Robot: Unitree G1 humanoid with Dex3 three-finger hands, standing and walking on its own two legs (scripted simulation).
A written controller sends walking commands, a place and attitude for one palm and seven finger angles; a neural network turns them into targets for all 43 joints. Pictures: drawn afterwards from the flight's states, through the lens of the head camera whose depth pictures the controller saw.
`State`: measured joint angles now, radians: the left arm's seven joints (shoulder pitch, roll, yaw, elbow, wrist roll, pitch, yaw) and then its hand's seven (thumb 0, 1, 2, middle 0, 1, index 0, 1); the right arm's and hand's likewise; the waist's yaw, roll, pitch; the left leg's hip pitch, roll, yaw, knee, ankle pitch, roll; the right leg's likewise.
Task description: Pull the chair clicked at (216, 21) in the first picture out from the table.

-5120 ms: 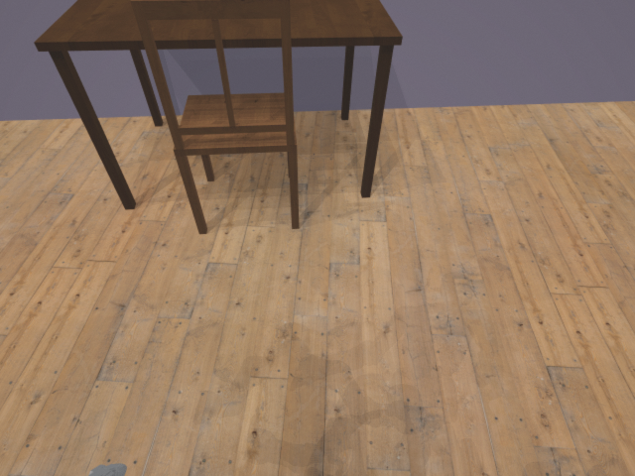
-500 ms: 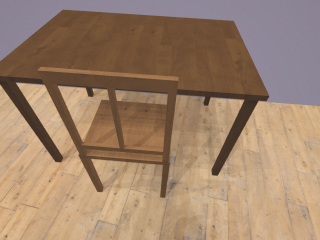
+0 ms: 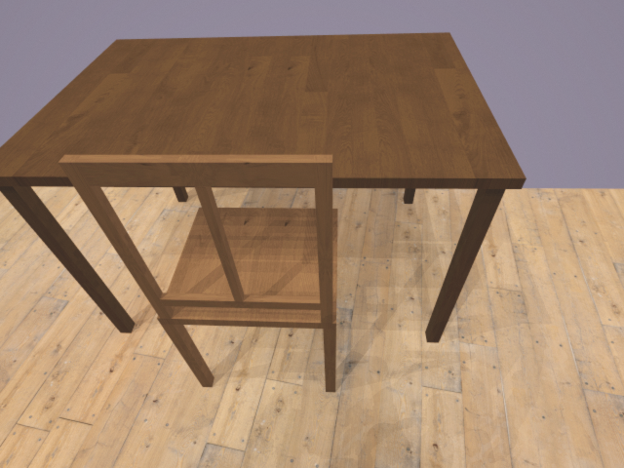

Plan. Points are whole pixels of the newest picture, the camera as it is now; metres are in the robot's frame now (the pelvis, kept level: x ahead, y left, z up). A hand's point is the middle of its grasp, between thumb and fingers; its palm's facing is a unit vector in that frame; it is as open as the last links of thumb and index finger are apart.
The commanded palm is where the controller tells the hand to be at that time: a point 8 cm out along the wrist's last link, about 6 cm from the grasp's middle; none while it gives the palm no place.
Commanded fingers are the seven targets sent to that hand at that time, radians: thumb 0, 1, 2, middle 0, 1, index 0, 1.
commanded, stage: look again from close up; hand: left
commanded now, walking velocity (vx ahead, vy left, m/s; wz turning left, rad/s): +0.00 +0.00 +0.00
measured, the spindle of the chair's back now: (223, 250) +0.51 +0.21 -0.07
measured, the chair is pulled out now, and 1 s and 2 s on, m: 0.00 0.00 0.00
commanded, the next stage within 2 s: shuffle to correct the standing spot in 0.68 s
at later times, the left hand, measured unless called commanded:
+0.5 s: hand out of the picture +0.00 +0.15 -0.17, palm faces +0.04 -0.98 -0.20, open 7.3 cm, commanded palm none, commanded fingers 0.00 0.90 0.90 -0.20 -0.30 -0.20 -0.30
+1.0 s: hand out of the picture -0.01 +0.15 -0.18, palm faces +0.07 -0.98 -0.17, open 7.4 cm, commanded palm none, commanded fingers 0.00 0.90 0.90 -0.20 -0.30 -0.20 -0.30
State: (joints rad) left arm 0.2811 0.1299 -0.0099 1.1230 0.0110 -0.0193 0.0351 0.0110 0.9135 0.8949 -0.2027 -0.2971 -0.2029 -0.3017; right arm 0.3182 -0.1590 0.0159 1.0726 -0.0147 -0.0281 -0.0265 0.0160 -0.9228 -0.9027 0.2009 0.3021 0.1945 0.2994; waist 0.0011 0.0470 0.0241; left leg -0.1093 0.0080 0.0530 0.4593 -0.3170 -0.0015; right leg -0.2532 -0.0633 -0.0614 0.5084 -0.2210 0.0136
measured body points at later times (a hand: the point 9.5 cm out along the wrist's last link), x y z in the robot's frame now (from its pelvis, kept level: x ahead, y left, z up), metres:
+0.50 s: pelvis +0.00 -0.02 +0.00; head +0.01 -0.03 +0.45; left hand +0.00 +0.21 -0.15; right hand -0.02 -0.23 -0.17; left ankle -0.04 +0.12 -0.74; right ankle +0.03 -0.13 -0.74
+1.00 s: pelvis +0.02 -0.01 +0.00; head +0.02 -0.01 +0.45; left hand -0.01 +0.21 -0.16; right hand -0.02 -0.21 -0.17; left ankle -0.04 +0.12 -0.74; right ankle +0.03 -0.13 -0.74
